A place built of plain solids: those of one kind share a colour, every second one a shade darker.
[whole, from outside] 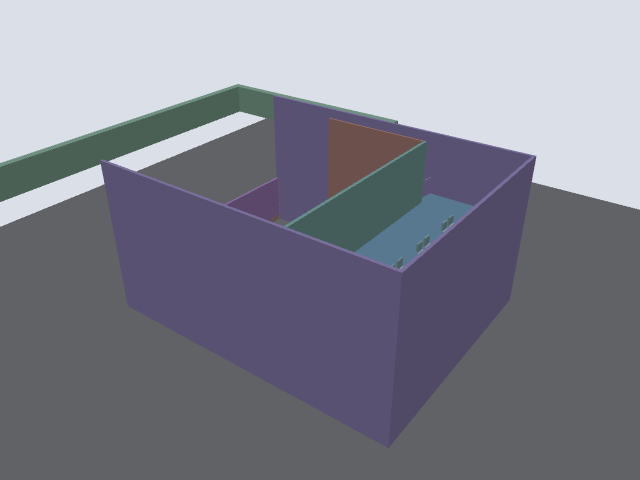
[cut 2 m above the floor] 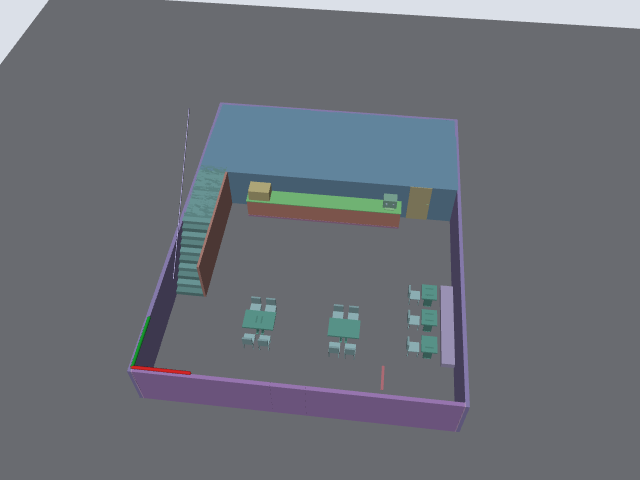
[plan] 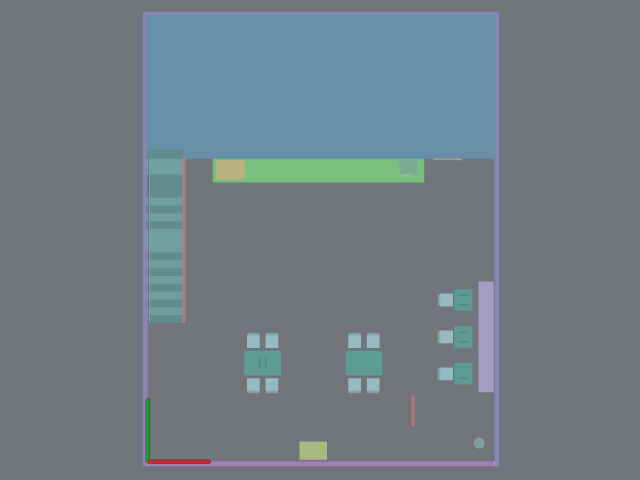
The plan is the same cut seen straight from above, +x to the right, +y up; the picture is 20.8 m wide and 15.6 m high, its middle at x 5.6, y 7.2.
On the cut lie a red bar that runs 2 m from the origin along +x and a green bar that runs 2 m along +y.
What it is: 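A cafe in an old town house with an upstairs room, fitted out in the 2010s to 2020s; 11.3 x 14.5 m; the hall at street level under a ceiling 2.71 m high, its front glazed onto the street; over the flight a stairwell up to the upstairs room's ceiling, 7.63 m over the hall's floor; the upstairs room 4.52 m over the hall's floor, over the rear 4.6 m, shut by plain walls, lit by lamps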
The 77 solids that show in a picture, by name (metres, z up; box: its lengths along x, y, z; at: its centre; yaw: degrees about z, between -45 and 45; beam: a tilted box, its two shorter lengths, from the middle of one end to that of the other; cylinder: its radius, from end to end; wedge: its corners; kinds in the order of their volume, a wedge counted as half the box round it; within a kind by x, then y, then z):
{
 "upper_1": {"box": [11.37, 4.69, 4.57], "at": [5.63, 12.19, 2.23]},
 "street_hedge_1": {"box": [0.6, 15.85, 2.25], "at": [-13.96, -8.07, 1.07]},
 "street_hedge_2": {"box": [39.8, 0.6, 2.25], "at": [5.63, -16.3, 1.07]},
 "wall_1": {"box": [0.15, 14.78, 7.68], "at": [-0.07, 7.24, 3.79]},
 "wall_2": {"box": [11.57, 0.15, 7.68], "at": [5.63, 14.55, 3.79]},
 "wall_3": {"box": [0.15, 14.78, 7.68], "at": [11.35, 7.24, 3.79]},
 "stair_step_1": {"box": [1.19, 0.51, 0.25], "at": [0.55, 4.76, 0.07]},
 "stair_step_2": {"box": [1.19, 0.51, 0.45], "at": [0.55, 5.01, 0.18]},
 "stair_step_3": {"box": [1.19, 0.51, 0.66], "at": [0.55, 5.27, 0.28]},
 "stair_step_4": {"box": [1.19, 0.51, 0.86], "at": [0.55, 5.52, 0.38]},
 "stair_step_5": {"box": [1.19, 0.51, 1.07], "at": [0.55, 5.78, 0.48]},
 "stair_step_6": {"box": [1.19, 0.51, 1.28], "at": [0.55, 6.03, 0.59]},
 "stair_step_7": {"box": [1.19, 0.51, 1.48], "at": [0.55, 6.28, 0.69]},
 "stair_step_8": {"box": [1.19, 0.51, 1.69], "at": [0.55, 6.54, 0.79]},
 "stair_step_9": {"box": [1.19, 0.51, 1.89], "at": [0.55, 6.79, 0.9]},
 "stair_step_10": {"box": [1.19, 0.51, 2.1], "at": [0.55, 7.05, 1.0]},
 "stair_step_11": {"box": [1.19, 0.51, 2.31], "at": [0.55, 7.3, 1.1]},
 "stair_step_12": {"box": [1.19, 0.51, 2.51], "at": [0.55, 7.55, 1.21]},
 "stair_step_13": {"box": [1.19, 0.51, 2.72], "at": [0.55, 7.81, 1.31]},
 "stair_step_14": {"box": [1.19, 0.51, 2.92], "at": [0.55, 8.06, 1.41]},
 "stair_step_15": {"box": [1.19, 0.51, 3.13], "at": [0.55, 8.32, 1.51]},
 "stair_step_16": {"box": [1.19, 0.51, 3.34], "at": [0.55, 8.57, 1.62]},
 "stair_step_17": {"box": [1.19, 0.51, 3.54], "at": [0.55, 8.82, 1.72]},
 "stair_step_18": {"box": [1.19, 0.51, 3.75], "at": [0.55, 9.08, 1.82]},
 "stair_step_19": {"box": [1.19, 0.51, 3.95], "at": [0.55, 9.33, 1.93]},
 "stair_step_20": {"box": [1.19, 0.51, 4.16], "at": [0.55, 9.59, 2.03]},
 "stair_step_21": {"box": [1.19, 0.55, 4.37], "at": [0.55, 9.86, 2.13]},
 "counter_1": {"box": [6.84, 0.7, 1.05], "at": [5.55, 9.48, 0.47]},
 "entrance_wall_1": {"box": [10.14, 0.15, 3.16], "at": [6.2, 9.91, 6.05]},
 "window_wall_1": {"box": [4.78, 0.15, 2.76], "at": [2.39, -0.07, 1.33]},
 "window_wall_2": {"box": [1.2, 0.15, 2.76], "at": [5.38, -0.07, 1.33]},
 "window_wall_3": {"box": [5.29, 0.15, 2.76], "at": [8.62, -0.07, 1.33]},
 "stair_partition_1": {"box": [0.1, 5.34, 7.68], "at": [1.18, 7.18, 3.79]},
 "bench_upholstered_1": {"box": [0.5, 3.6, 0.25], "at": [11.0, 4.05, 0.33]},
 "display_1": {"box": [0.93, 0.63, 0.54], "at": [2.69, 9.48, 1.31]},
 "meeting_table_1": {"box": [1.2, 0.8, 0.07], "at": [3.73, 3.2, 0.71]},
 "meeting_table_2": {"box": [1.2, 0.8, 0.07], "at": [7.03, 3.2, 0.71]},
 "meeting_table_3": {"box": [0.32, 0.06, 0.8], "at": [10.26, 2.7, 0.35]},
 "meeting_table_4": {"box": [0.6, 0.7, 0.07], "at": [10.26, 2.85, 0.71]},
 "meeting_table_5": {"box": [0.32, 0.06, 0.8], "at": [10.26, 3.9, 0.35]},
 "meeting_table_6": {"box": [0.6, 0.7, 0.07], "at": [10.26, 4.05, 0.71]},
 "meeting_table_7": {"box": [0.32, 0.06, 0.8], "at": [10.26, 5.1, 0.35]},
 "meeting_table_8": {"box": [0.6, 0.7, 0.07], "at": [10.26, 5.25, 0.71]},
 "side_chair_1": {"box": [0.38, 0.08, 0.38], "at": [3.1, 12.43, 5.17]},
 "side_chair_2": {"box": [0.38, 0.08, 0.38], "at": [3.44, 2.26, 0.65]},
 "side_chair_3": {"box": [0.42, 0.42, 0.04], "at": [3.44, 2.5, 0.43]},
 "side_chair_4": {"box": [0.42, 0.42, 0.04], "at": [3.44, 3.9, 0.43]},
 "side_chair_5": {"box": [0.38, 0.08, 0.38], "at": [3.44, 4.14, 0.65]},
 "side_chair_6": {"box": [0.38, 0.08, 0.38], "at": [3.7, 12.43, 5.17]},
 "side_chair_7": {"box": [0.38, 0.08, 0.38], "at": [4.04, 2.26, 0.65]},
 "side_chair_8": {"box": [0.42, 0.42, 0.04], "at": [4.04, 2.5, 0.43]},
 "side_chair_9": {"box": [0.42, 0.42, 0.04], "at": [4.04, 3.9, 0.43]},
 "side_chair_10": {"box": [0.38, 0.08, 0.38], "at": [4.04, 4.14, 0.65]},
 "side_chair_11": {"box": [0.38, 0.08, 0.38], "at": [5.3, 12.43, 5.17]},
 "side_chair_12": {"box": [0.38, 0.08, 0.38], "at": [5.9, 12.43, 5.17]},
 "side_chair_13": {"box": [0.38, 0.08, 0.38], "at": [6.72, 2.26, 0.65]},
 "side_chair_14": {"box": [0.42, 0.42, 0.04], "at": [6.72, 2.5, 0.43]},
 "side_chair_15": {"box": [0.42, 0.42, 0.04], "at": [6.72, 3.9, 0.43]},
 "side_chair_16": {"box": [0.38, 0.08, 0.38], "at": [6.72, 4.14, 0.65]},
 "side_chair_17": {"box": [0.38, 0.08, 0.38], "at": [7.33, 2.26, 0.65]},
 "side_chair_18": {"box": [0.42, 0.42, 0.04], "at": [7.33, 2.5, 0.43]},
 "side_chair_19": {"box": [0.42, 0.42, 0.04], "at": [7.33, 3.9, 0.43]},
 "side_chair_20": {"box": [0.38, 0.08, 0.38], "at": [7.33, 4.14, 0.65]},
 "side_chair_21": {"box": [0.38, 0.08, 0.38], "at": [7.5, 12.43, 5.17]},
 "side_chair_22": {"box": [0.08, 0.38, 0.38], "at": [9.47, 2.85, 0.65]},
 "side_chair_23": {"box": [0.42, 0.42, 0.04], "at": [9.71, 2.85, 0.43]},
 "side_chair_24": {"box": [0.42, 0.42, 0.04], "at": [9.71, 4.05, 0.43]},
 "side_chair_25": {"box": [0.42, 0.42, 0.04], "at": [9.71, 5.25, 0.43]},
 "counter_top_1": {"box": [6.88, 0.78, 0.04], "at": [5.55, 9.46, 1.02]},
 "coffee_machine_1": {"box": [0.6, 0.45, 0.45], "at": [8.47, 9.58, 1.26]},
 "stallriser_1": {"box": [4.78, 0.05, 0.35], "at": [2.39, -0.02, 0.12]},
 "service_door_1": {"box": [0.95, 0.03, 2.1], "at": [9.74, 9.82, 1.0]},
 "plant_pot_1": {"cylinder": 0.18, "from": [10.77, 0.6, 0.0], "to": [10.77, 0.6, 0.38]},
 "door_mat_1": {"box": [0.9, 0.6, 0.07], "at": [5.38, 0.35, -0.02]},
 "counter_kick_1": {"box": [6.84, 0.012, 0.15], "at": [5.55, 9.12, 0.03]},
 "stair_wall_rail_1": {"cylinder": 0.02, "from": [0.06, 4.51, 1.08], "to": [0.06, 9.84, 5.4]},
 "cable_protector_1": {"box": [0.1, 1.0, 0.07], "at": [8.62, 1.65, -0.01]}
}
